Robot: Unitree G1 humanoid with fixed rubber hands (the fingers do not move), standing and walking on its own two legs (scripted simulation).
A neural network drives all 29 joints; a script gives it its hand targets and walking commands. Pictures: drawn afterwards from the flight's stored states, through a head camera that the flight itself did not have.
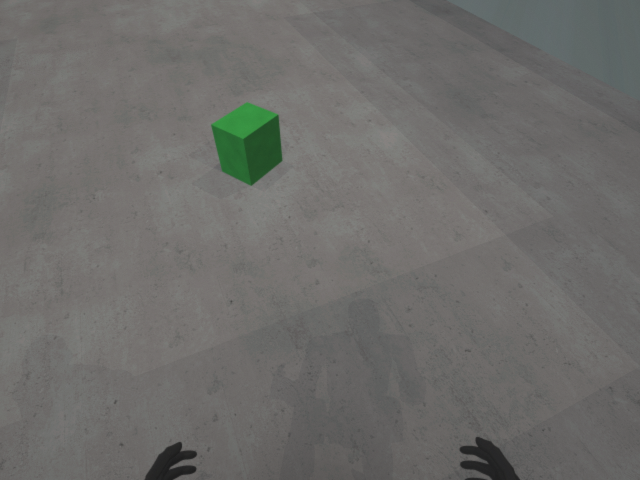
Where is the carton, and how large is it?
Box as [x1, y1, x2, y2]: [211, 102, 281, 185]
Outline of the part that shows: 246,102 211,124 222,170 251,185 281,161 281,150 277,114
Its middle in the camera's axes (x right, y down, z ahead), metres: -0.35 -0.47 +1.87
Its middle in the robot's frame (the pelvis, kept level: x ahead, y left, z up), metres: +1.65 +0.33 -0.63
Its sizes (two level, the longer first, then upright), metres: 0.243 0.196 0.267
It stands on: the floor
